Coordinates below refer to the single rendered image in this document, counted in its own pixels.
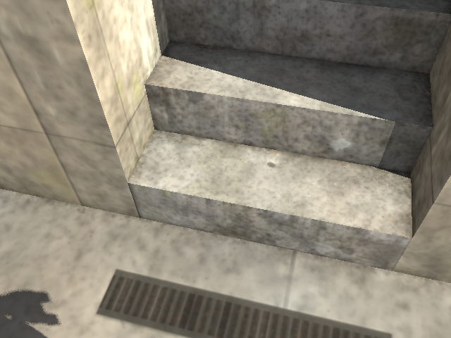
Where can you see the stairs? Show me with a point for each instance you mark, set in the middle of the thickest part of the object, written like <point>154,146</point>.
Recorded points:
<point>292,123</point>

